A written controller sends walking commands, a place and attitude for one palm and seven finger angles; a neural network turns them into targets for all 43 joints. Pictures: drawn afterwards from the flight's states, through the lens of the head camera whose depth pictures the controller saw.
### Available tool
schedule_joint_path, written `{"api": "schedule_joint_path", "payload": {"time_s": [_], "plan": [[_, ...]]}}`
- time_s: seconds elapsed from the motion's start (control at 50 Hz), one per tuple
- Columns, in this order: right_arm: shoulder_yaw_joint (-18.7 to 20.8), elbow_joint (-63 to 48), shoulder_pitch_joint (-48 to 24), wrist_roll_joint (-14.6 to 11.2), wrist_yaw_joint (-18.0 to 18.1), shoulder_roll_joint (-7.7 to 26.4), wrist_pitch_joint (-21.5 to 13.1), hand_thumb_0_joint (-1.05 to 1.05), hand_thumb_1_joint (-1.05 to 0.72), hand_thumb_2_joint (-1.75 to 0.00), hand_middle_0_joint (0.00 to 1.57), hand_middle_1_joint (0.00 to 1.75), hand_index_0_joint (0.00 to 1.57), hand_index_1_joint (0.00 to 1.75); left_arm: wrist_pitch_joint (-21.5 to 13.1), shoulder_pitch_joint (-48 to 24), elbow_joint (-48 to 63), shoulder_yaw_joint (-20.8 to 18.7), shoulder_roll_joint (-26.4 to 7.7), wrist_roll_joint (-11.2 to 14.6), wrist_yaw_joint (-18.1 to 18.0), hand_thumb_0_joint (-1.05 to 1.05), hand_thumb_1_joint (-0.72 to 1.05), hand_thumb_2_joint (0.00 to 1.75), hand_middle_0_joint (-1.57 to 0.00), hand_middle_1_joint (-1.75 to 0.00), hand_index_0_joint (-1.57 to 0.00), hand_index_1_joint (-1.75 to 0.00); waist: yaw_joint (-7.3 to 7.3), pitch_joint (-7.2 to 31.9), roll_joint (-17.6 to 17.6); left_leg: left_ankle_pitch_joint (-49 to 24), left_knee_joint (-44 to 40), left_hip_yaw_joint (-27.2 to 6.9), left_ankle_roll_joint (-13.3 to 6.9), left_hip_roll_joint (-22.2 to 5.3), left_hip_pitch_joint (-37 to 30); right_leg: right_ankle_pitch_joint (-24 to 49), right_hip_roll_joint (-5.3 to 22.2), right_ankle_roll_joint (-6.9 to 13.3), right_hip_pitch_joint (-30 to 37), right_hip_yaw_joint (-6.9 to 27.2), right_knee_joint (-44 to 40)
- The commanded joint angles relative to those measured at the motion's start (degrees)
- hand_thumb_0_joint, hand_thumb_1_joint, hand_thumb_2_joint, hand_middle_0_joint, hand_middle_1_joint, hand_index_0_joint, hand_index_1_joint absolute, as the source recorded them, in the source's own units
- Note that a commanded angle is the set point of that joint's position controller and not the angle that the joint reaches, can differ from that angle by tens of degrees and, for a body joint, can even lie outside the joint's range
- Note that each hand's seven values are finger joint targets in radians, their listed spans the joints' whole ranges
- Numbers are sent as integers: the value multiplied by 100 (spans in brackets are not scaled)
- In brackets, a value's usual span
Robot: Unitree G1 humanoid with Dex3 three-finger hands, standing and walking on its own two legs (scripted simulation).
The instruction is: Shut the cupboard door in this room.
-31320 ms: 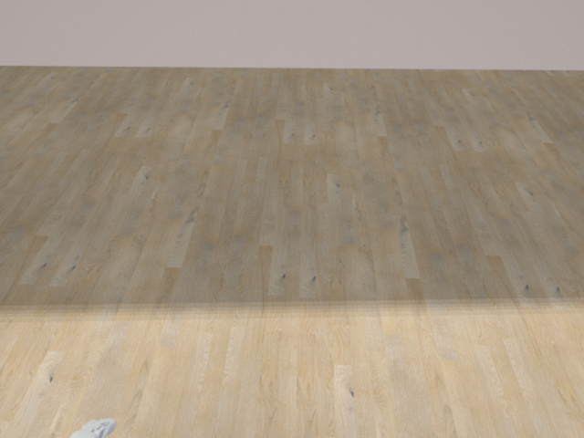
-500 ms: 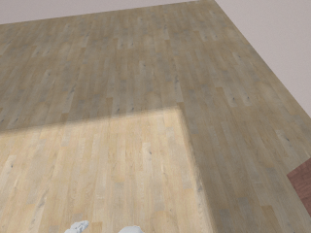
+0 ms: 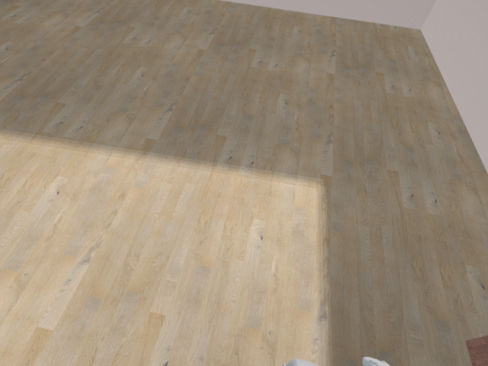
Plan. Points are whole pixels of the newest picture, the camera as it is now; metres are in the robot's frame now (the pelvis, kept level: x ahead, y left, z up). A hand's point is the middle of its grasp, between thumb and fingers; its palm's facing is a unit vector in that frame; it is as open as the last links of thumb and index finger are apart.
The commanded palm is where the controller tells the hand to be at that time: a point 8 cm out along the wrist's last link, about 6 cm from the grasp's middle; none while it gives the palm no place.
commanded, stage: turn or walk to find it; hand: left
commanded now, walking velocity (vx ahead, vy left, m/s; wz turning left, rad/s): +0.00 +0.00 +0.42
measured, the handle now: out of the picture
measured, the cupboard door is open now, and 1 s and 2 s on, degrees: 100 100 100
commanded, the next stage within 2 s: none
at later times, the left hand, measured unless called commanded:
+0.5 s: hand out of the picture +0.05 +0.15 -0.14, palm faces +0.20 -0.94 -0.27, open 7.4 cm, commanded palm none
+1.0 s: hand out of the picture -0.10 +0.19 -0.18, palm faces +0.47 -0.85 -0.24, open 7.4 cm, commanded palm none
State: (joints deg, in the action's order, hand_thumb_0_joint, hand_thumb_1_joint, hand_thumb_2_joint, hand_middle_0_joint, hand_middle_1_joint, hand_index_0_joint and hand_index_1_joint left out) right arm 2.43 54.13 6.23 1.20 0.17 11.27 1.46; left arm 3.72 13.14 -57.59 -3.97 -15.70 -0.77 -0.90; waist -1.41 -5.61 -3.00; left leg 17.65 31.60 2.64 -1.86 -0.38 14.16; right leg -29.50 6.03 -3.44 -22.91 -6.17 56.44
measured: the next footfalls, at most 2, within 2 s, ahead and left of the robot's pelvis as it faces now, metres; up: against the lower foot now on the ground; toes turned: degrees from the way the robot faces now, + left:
right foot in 0.34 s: +0.04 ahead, -0.14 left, +0.00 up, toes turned +4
left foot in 0.84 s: -0.04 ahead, +0.08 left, +0.00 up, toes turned +26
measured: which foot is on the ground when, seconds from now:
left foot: down 0.00-0.34, up 0.36-0.82, down 0.84-1.00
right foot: up 0.00-0.32, down 0.34-0.84, up 0.86-1.00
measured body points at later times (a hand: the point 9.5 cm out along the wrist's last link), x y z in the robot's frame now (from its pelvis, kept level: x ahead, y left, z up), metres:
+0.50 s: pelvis -0.01 -0.06 +0.00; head +0.04 -0.08 +0.45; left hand +0.04 +0.20 -0.12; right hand +0.08 -0.30 -0.16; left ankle -0.06 +0.09 -0.65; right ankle +0.00 -0.14 -0.73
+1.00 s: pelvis -0.03 -0.02 +0.00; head -0.01 +0.03 +0.45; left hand -0.12 +0.24 -0.16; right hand +0.18 -0.19 -0.12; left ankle -0.08 +0.06 -0.73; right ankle +0.00 -0.16 -0.66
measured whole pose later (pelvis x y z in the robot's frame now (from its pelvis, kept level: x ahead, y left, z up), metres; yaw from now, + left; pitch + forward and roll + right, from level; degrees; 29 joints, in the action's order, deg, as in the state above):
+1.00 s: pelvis -0.03 -0.02 +0.00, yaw +25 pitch +0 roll -1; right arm 2.1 54.1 5.9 1.1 0.5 11.2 1.4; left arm 3.5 13.3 -57.6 -3.9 -15.5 -0.8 -0.5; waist -1.9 -4.9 -2.5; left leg 16.3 29.1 1.7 -2.4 0.2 12.7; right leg -26.7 5.5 -4.1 -24.9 -4.4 60.3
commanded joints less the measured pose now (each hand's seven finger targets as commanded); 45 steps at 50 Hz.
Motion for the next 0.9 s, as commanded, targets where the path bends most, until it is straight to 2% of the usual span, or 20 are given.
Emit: {"api": "schedule_joint_path", "payload": {"time_s": [0.0,0.18,0.24,0.28,0.3,0.32,0.34,0.36,0.4,0.42,0.5,0.62,0.7,0.74,0.78,0.8,0.82,0.84,0.86,0.88], "plan": [[235,-241,304,-26,94,1147,-104,0,-90,-90,20,30,20,30,-193,-136,474,-48,-333,-13,40,0,90,90,-20,-30,-20,-30,163,669,1061,-3009,-1250,-1238,-657,-1317,-873,547,16,-135,-744,421,701],[338,-248,594,19,52,1192,-57,0,-90,-90,20,30,20,30,-211,-544,774,13,-183,16,18,0,90,90,-20,-30,-20,-30,335,687,1241,-2719,-1135,-1770,-788,-1242,-732,335,-230,-170,-291,389,-764],[368,-304,418,26,42,1221,-30,0,-90,-90,20,30,20,30,-254,-264,748,21,-165,46,5,0,90,90,-20,-30,-20,-30,213,841,1377,-2895,-894,-1895,-721,-1123,-504,557,-409,-98,325,279,-1684],[370,-337,349,-12,36,1130,-21,0,-90,-90,20,30,20,30,-327,125,647,-3,-233,53,-16,0,90,90,-20,-30,-20,-30,12,957,1175,-2533,-510,-1884,-497,-930,-3,1509,-408,-61,1254,242,-2905],[356,-360,371,-51,13,968,-35,0,-90,-90,20,30,20,30,-396,360,608,-40,-422,19,-34,0,90,90,-20,-30,-20,-30,-88,1080,616,-1757,-69,-1647,-198,-613,430,2046,-66,7,1926,508,-3647],[297,-457,521,-98,-28,578,-55,0,-90,-90,20,30,20,30,-462,461,603,-133,-921,-74,-88,0,90,90,-20,-30,-20,-30,-87,1174,-886,34,1029,-799,238,150,1526,2679,1357,464,2650,1882,-3907],[311,-558,313,-50,-11,628,-5,0,-90,-90,20,30,20,30,-436,429,690,-125,-1074,-44,-81,0,90,90,-20,-30,-20,-30,-177,875,-1163,1698,2114,-638,349,357,1705,3387,2168,1081,1991,2319,-3933],[357,-494,338,-14,6,756,93,0,-90,-90,20,30,20,30,-453,278,723,-188,-911,-21,-124,0,90,90,-20,-30,-20,-30,-116,843,-1366,1648,2961,-886,329,165,1716,3277,2107,1246,1609,2266,-3995],[369,-214,440,-3,-62,726,152,0,-90,-90,20,30,20,30,-446,-249,833,-75,-576,-6,-103,0,90,90,-20,-30,-20,-30,169,408,-502,853,3804,-808,411,6,1779,3127,1454,1069,1308,1382,-3830],[348,-144,550,3,-93,656,167,0,-90,-90,20,30,20,30,-466,-289,866,-34,-465,-11,-91,0,90,90,-20,-30,-20,-30,214,420,-497,577,3893,-724,460,-18,1748,3290,1241,938,1307,1026,-3771],[305,-44,564,-2,-112,629,205,0,-90,-90,20,30,20,30,-495,-55,795,-43,-444,-26,-106,0,90,90,-20,-30,-20,-30,141,452,-623,305,3722,-532,604,-137,1708,3242,1215,924,1492,644,-3843],[181,-134,-10,-37,-99,525,159,0,-90,-90,20,30,20,30,-471,545,519,-85,-642,-67,-91,0,90,90,-20,-30,-20,-30,-151,619,-603,813,2370,-204,615,-132,1485,4329,1378,1098,2101,506,-3588],[112,-222,-167,-87,-92,492,98,0,-90,-90,20,30,20,30,-427,544,442,-140,-814,-94,-86,0,90,90,-20,-30,-20,-30,-201,690,-752,983,1444,47,506,-119,991,4373,1523,1185,2037,381,-3421],[96,-195,30,-92,-79,505,46,0,-90,-90,20,30,20,30,-413,427,404,-163,-864,-87,-86,0,90,90,-20,-30,-20,-30,-75,838,-773,693,716,176,448,-101,617,4328,1541,1095,2016,265,-3191],[120,-156,300,-75,-84,594,-13,0,-90,-90,20,30,20,30,-381,341,363,-168,-837,-38,-65,0,90,90,-20,-30,-20,-30,125,921,-516,-272,-501,246,357,-92,-275,3836,1364,719,1545,-55,-2679],[197,-115,552,-53,-85,920,-74,0,-90,-90,20,30,20,30,-349,316,419,-157,-706,7,-49,0,90,90,-20,-30,-20,-30,294,1122,218,-1272,-1033,-285,179,-567,-1157,3059,1089,402,856,-355,-1903],[336,-145,785,-4,-59,1509,-97,0,-90,-90,20,30,20,30,-319,350,616,-74,-326,36,-15,0,90,90,-20,-30,-20,-30,379,1148,1883,-3346,-1106,-2111,-513,-1995,-1884,186,293,-35,-600,-571,-791],[372,-55,979,-33,-13,1681,-31,0,-90,-90,20,30,20,30,-252,-5,738,32,-278,-23,-50,0,90,90,-20,-30,-20,-30,527,1098,1958,-3887,-1190,-2276,-1019,-2409,-1556,-974,116,-58,-755,-93,-39],[354,-38,885,-27,54,1544,-38,0,-90,-90,20,30,20,30,-194,-220,699,13,-297,-23,-81,0,90,90,-20,-30,-20,-30,493,985,1908,-3680,-1172,-2145,-1031,-2202,-1301,-747,132,-46,-822,315,355],[320,-108,628,-8,100,1412,-32,0,-90,-90,20,30,20,30,-191,-312,633,-20,-339,-1,-51,0,90,90,-20,-30,-20,-30,419,680,1681,-3278,-1198,-1957,-1011,-1973,-1013,-378,131,-63,-912,412,598]]}}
